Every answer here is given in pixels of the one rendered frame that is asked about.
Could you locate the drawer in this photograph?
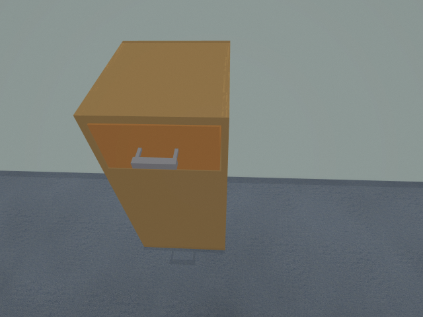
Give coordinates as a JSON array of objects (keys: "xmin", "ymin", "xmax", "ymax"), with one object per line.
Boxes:
[{"xmin": 87, "ymin": 123, "xmax": 221, "ymax": 170}]

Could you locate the handle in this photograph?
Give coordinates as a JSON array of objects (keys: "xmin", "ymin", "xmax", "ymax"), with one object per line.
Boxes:
[{"xmin": 131, "ymin": 148, "xmax": 178, "ymax": 170}]

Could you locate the cabinet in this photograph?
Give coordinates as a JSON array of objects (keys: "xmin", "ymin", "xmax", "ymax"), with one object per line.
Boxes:
[{"xmin": 73, "ymin": 41, "xmax": 230, "ymax": 250}]

